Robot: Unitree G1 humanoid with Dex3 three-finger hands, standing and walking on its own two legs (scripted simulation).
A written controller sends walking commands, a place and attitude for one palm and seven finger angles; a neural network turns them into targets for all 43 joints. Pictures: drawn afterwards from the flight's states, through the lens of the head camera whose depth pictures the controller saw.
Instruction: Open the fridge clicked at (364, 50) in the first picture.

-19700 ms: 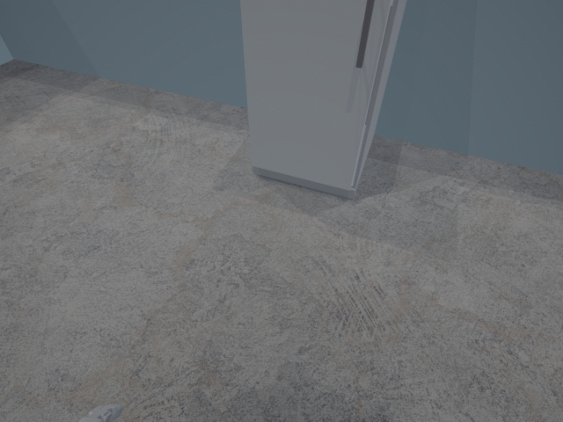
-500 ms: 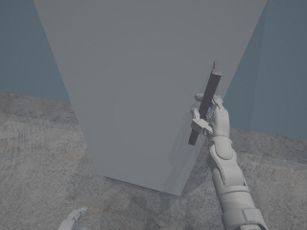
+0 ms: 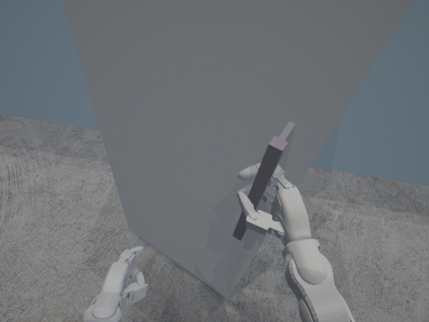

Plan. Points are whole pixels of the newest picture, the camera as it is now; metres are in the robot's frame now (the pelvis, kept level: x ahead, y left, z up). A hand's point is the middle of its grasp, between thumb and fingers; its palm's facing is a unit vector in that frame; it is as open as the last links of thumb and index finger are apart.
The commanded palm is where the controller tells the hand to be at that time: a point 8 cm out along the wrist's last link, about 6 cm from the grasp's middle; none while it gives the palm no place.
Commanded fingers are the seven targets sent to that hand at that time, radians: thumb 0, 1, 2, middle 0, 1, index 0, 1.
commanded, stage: walk backward, drawing the door open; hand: right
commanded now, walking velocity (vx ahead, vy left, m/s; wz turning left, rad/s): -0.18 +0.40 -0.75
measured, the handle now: (259, 190) +0.33 -0.03 +0.10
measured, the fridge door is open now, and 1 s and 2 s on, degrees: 25 58 88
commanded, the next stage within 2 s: stop walking and hold the door back in 1.48 s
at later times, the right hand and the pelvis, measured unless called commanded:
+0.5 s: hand (178, 270) +0.17 +0.08 +0.11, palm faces -0.04 +0.98 -0.19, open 6.5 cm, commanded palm +0.14 +0.03 +0.11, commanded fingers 0.00 -0.90 -0.90 0.45 1.40 0.45 1.40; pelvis -0.09 +0.17 -0.02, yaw -20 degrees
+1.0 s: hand (51, 312) +0.10 +0.22 +0.11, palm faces +0.39 +0.91 -0.15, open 6.6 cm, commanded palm +0.06 +0.19 +0.11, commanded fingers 0.00 -0.90 -0.90 0.45 1.40 0.45 1.40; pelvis -0.09 +0.41 -0.03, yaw -45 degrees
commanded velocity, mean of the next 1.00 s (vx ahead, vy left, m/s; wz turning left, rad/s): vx -0.17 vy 0.40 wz -0.75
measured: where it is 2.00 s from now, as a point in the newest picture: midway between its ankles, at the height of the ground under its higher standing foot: outside the picture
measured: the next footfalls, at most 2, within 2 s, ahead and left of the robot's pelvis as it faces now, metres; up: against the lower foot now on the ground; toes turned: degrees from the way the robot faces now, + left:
right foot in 0.24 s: -0.02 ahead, -0.09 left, +0.00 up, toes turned -13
left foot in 0.42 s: +0.07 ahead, +0.24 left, +0.00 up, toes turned -17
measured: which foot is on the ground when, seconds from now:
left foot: down 0.00-0.24, up 0.26-0.40, down 0.42-0.58, up 0.60-0.76, down 0.78-0.98, up 1.00-1.00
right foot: down 0.00-0.02, up 0.04-0.22, down 0.24-0.42, up 0.44-0.58, down 0.60-0.78, up 0.80-0.98, down 1.00-1.00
